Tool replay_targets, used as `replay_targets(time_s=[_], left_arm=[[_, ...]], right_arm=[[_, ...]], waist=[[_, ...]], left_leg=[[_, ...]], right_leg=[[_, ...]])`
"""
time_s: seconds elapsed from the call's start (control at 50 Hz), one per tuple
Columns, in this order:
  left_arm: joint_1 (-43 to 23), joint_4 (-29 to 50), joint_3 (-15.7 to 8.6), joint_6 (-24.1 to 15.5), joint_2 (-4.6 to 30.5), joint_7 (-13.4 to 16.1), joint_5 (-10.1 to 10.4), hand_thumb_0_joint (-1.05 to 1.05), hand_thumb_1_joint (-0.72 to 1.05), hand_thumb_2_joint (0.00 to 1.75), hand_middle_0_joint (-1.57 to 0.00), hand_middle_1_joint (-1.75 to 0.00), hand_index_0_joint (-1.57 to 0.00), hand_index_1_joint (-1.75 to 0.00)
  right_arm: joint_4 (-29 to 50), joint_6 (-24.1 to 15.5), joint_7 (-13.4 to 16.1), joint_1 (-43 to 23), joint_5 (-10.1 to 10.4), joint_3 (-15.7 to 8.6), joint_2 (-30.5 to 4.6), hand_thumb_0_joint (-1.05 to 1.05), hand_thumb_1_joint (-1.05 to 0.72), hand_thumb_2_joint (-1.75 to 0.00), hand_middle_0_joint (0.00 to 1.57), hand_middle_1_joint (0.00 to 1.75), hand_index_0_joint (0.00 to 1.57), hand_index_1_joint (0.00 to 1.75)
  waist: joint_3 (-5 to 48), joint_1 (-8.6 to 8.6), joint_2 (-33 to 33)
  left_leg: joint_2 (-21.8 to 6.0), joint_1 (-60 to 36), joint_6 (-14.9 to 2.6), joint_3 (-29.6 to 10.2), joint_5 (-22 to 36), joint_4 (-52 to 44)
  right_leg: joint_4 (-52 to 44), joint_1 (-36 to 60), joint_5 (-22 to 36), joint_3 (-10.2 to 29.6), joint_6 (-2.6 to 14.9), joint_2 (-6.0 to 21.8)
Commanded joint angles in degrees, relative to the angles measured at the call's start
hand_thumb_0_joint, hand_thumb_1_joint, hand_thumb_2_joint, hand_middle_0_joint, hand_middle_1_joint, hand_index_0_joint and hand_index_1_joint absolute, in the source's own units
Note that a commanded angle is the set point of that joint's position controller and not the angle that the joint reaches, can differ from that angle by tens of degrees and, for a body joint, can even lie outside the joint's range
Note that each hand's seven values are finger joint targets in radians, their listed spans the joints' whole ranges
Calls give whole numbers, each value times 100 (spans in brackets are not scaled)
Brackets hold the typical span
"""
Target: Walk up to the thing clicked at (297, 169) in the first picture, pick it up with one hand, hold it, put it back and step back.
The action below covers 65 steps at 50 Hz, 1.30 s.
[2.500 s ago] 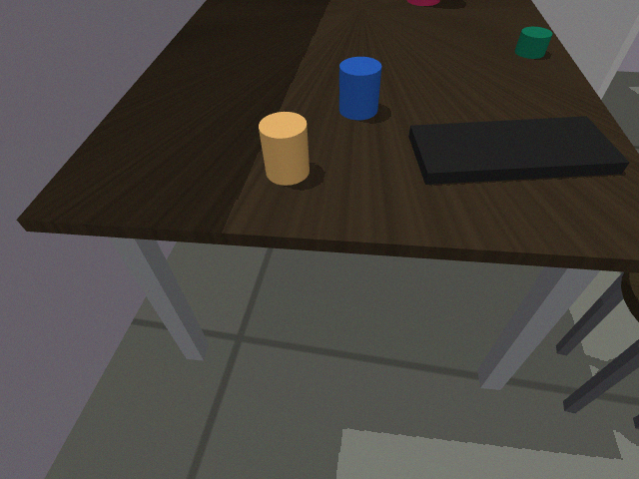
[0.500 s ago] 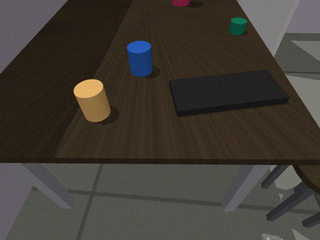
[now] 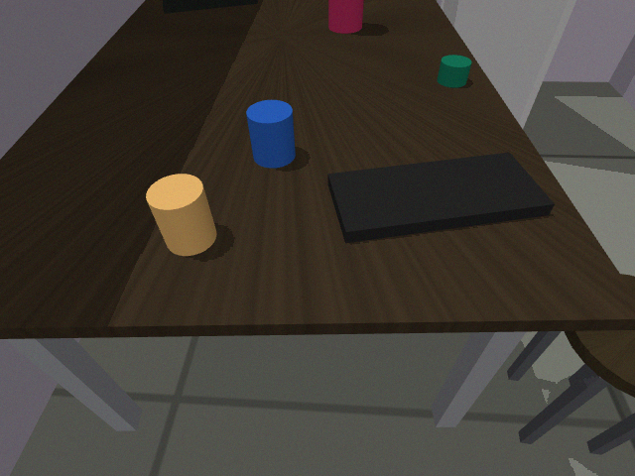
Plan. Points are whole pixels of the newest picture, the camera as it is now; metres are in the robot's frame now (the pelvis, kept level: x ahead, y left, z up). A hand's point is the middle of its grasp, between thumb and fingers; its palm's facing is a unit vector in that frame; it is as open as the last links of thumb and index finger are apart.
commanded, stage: walk up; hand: left
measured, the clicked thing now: (180, 209) +0.54 +0.24 +0.03
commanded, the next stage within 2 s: stand in 0.82 s
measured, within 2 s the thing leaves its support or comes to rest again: neither
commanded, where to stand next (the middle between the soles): +0.06 +0.01 m, yaw +2 degrees
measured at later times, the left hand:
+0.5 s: hand out of the picture +0.06 +0.27 -0.16, palm faces -0.02 -0.94 -0.34, open 7.3 cm
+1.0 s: hand out of the picture +0.08 +0.26 -0.16, palm faces -0.03 -0.94 -0.34, open 7.3 cm
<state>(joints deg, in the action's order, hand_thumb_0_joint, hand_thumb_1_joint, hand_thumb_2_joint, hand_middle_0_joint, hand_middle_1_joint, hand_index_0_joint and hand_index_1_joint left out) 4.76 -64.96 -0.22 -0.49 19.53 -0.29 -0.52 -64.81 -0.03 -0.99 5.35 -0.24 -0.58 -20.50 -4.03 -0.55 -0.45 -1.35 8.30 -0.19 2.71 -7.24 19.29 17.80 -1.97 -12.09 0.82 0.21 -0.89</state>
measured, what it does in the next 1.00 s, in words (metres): stands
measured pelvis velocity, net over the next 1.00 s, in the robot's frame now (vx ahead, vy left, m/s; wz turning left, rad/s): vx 0.01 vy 0.01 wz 0.02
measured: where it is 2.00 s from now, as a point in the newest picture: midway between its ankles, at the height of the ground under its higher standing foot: outside the picture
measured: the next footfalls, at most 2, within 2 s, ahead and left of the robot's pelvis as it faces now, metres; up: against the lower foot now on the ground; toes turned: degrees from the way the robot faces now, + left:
none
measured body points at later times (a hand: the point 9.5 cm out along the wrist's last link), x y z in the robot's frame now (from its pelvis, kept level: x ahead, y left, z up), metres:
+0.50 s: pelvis +0.00 +0.02 +0.00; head +0.01 +0.02 +0.45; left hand +0.06 +0.32 -0.13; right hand +0.08 -0.28 -0.13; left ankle +0.04 +0.12 -0.75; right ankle -0.02 -0.12 -0.75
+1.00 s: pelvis +0.01 +0.01 +0.00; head +0.02 +0.01 +0.45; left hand +0.08 +0.31 -0.13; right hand +0.10 -0.29 -0.13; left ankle +0.04 +0.12 -0.75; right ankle -0.02 -0.12 -0.75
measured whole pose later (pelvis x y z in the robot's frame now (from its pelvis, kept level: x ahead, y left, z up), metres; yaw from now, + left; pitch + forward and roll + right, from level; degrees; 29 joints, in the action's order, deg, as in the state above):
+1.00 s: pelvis +0.01 +0.01 +0.00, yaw +1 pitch -2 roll +0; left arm 7.0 -64.7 0.3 -0.6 19.8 -0.1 -0.9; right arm -65.2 -0.9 -0.9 5.3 -0.3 -0.5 -19.7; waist -2.4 -0.8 0.1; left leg 0.5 9.0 -1.2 2.4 -7.2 17.9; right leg 17.3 -2.8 -12.9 0.3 -0.9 0.9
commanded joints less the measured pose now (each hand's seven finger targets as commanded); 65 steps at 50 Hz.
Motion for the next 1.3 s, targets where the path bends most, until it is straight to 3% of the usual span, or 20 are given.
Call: replay_targets(time_s=[0.0, 0.16, 0.22, 0.4, 0.52, 0.68, 0.78, 0.8, 0.9, 1.06, 1.18, 1.28], left_arm=[[-294, 361, -282, -150, 1289, 74, 22, 0, 90, 90, -20, -30, -20, -30], [-146, 255, -259, -110, 1203, 44, -3, 0, 90, 90, -20, -30, -20, -30], [-45, 237, -241, -119, 1198, 48, -4, 0, 90, 90, -20, -30, -20, -30], [-57, 249, -228, -146, 1206, 78, -11, 0, 90, 90, -20, -30, -20, -30], [4, 243, -206, -142, 1213, 90, 3, 0, 90, 90, -20, -30, -20, -30], [-61, 301, -223, -139, 1247, 100, -8, 0, 90, 90, -20, -30, -20, -30], [-48, 313, -221, -137, 1229, 104, -17, 0, 90, 90, -20, -30, -20, -30], [92, 288, -217, -133, 1230, 107, -22, 0, 90, 90, -20, -30, -20, -30], [77, 331, -203, -139, 1243, 93, -12, 0, 90, 90, -20, -30, -20, -30], [114, 413, -203, -158, 1246, 102, -3, 0, 90, 90, -20, -30, -20, -30], [159, 394, -203, -139, 1238, 104, 3, 0, 90, 90, -20, -30, -20, -30], [154, 417, -206, -143, 1260, 109, 2, 0, 90, 90, -20, -30, -20, -30]], right_arm=[[336, -150, 97, -353, -25, -205, -1123, 0, -90, -90, 20, 30, 20, 30], [295, -167, 104, -301, -52, -253, -1166, 0, -90, -90, 20, 30, 20, 30], [318, -165, 97, -300, -53, -263, -1147, 0, -90, -90, 20, 30, 20, 30], [276, -172, 99, -215, -19, -277, -1102, 0, -90, -90, 20, 30, 20, 30], [317, -152, 90, -332, -15, -258, -1102, 0, -90, -90, 20, 30, 20, 30], [333, -149, 93, -321, -26, -257, -1108, 0, -90, -90, 20, 30, 20, 30], [337, -145, 95, -350, -24, -261, -1092, 0, -90, -90, 20, 30, 20, 30], [299, -158, 113, -223, -18, -227, -1117, 0, -90, -90, 20, 30, 20, 30], [274, -199, 106, -278, -20, -193, -1101, 0, -90, -90, 20, 30, 20, 30], [285, -218, 121, -273, -25, -183, -1158, 0, -90, -90, 20, 30, 20, 30], [260, -200, 132, -239, -19, -167, -1175, 0, -90, -90, 20, 30, 20, 30], [265, -202, 133, -202, -15, -153, -1133, 0, -90, -90, 20, 30, 20, 30]], waist=[[417, 58, -66], [337, 37, -122], [331, 52, -61], [549, -3, 79], [435, 29, 3], [595, 17, -2], [574, 23, 31], [679, 4, 78], [355, 1, 88], [665, 16, 77], [563, 19, 51], [636, -2, 114]], left_leg=[[-630, -370, -147, -689, 164, -326], [-690, -88, -189, -916, -624, -631], [-686, -150, -199, -933, -632, -616], [-639, -332, -182, -835, 175, -424], [-606, -298, -153, -865, 93, -442], [-596, -367, -144, -800, 469, -371], [-592, -379, -155, -776, 535, -354], [-646, -454, -167, -793, 367, -358], [-627, -319, -122, -844, 318, -428], [-655, -493, -148, -770, 1020, -226], [-639, -448, -142, -757, 873, -232], [-653, -522, -132, -749, 1237, -162]], right_leg=[[-437, -523, 436, 521, 115, 758], [-385, -537, 69, 452, 119, 685], [-410, -616, 107, 458, 106, 686], [-375, -489, 516, 451, 79, 739], [-365, -590, 553, 430, 75, 744], [-338, -416, 807, 399, 62, 787], [-387, -442, 793, 382, 53, 779], [-411, -409, 468, 398, 89, 881], [-448, -656, 221, 402, 90, 858], [-386, -381, 897, 396, 76, 903], [-415, -382, 785, 400, 72, 907], [-372, -310, 1100, 376, 85, 910]])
